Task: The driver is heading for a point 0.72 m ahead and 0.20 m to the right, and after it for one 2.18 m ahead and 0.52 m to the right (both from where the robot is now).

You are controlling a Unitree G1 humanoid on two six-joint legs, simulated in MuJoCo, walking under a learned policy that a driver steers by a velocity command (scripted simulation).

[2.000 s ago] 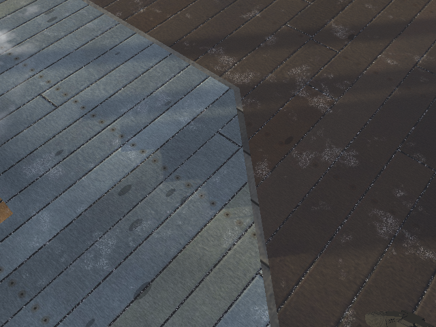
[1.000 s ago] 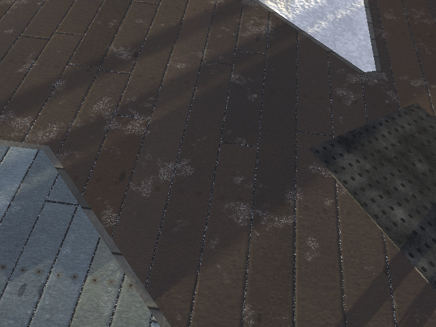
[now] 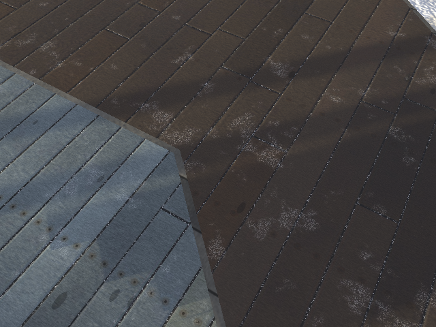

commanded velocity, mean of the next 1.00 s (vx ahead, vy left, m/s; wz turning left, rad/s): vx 0.28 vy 0.00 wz -0.27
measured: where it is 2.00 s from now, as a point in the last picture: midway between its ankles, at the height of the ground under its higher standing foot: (285, 289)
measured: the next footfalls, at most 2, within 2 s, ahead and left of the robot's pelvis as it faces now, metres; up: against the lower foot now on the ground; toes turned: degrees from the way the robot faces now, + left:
right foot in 0.54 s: +0.28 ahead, -0.22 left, +0.00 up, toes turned -20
left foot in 1.04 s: +0.47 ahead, -0.13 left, +0.00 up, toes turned -16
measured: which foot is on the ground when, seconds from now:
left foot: down 0.00-0.56, up 0.58-1.00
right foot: up 0.00-0.52, down 0.54-1.00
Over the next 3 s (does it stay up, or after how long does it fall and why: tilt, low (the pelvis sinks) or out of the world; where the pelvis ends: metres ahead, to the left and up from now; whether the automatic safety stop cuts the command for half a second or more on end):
stays up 0.64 -0.15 0.00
